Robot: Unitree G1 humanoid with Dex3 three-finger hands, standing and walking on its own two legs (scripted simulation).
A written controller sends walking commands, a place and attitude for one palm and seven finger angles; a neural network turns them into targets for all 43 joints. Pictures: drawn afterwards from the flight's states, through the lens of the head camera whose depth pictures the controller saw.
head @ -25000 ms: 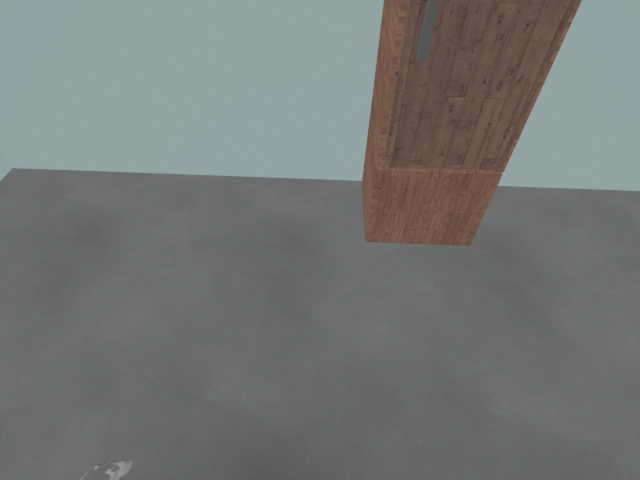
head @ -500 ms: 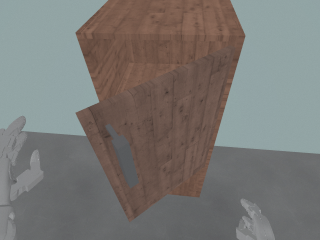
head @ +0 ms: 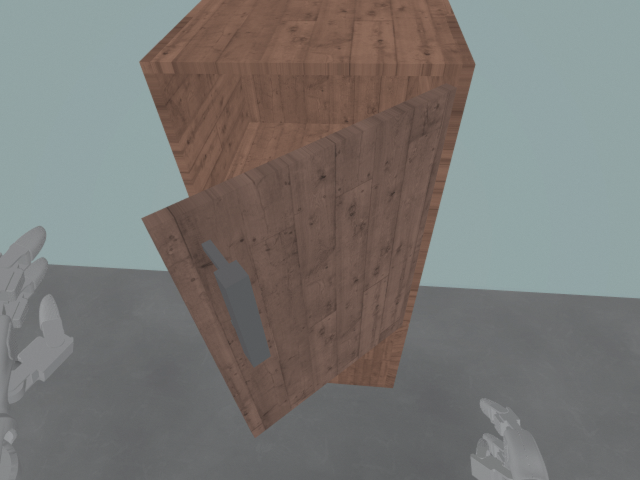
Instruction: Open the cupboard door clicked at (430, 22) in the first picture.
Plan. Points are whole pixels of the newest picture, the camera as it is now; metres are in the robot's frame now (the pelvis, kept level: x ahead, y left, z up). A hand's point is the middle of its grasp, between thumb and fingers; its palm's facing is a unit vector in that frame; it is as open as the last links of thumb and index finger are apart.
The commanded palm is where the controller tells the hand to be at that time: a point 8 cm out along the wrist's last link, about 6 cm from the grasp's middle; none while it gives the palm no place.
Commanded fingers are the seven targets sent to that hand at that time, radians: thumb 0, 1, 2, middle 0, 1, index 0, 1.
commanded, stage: step back with the hand held close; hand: left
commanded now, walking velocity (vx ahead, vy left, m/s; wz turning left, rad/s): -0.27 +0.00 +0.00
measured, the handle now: (236, 305) +0.27 +0.13 +0.12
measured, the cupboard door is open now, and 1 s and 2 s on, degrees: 43 43 43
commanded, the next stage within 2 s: stop stepping back and stand still in 0.76 s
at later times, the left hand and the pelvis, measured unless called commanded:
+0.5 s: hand out of the picture +0.10 +0.31 +0.15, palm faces +0.40 -0.76 -0.51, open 7.4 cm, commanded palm +0.03 +0.35 +0.17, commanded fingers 0.00 0.90 0.90 -0.20 -0.30 -0.20 -0.30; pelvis -0.10 +0.05 -0.01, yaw +1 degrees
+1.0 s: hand out of the picture -0.02 +0.34 +0.18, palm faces +0.37 -0.84 -0.40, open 7.4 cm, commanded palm -0.08 +0.38 +0.17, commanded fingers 0.00 0.90 0.90 -0.20 -0.30 -0.20 -0.30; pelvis -0.22 +0.08 +0.00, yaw -1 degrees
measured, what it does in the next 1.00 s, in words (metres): walks backwards: left foot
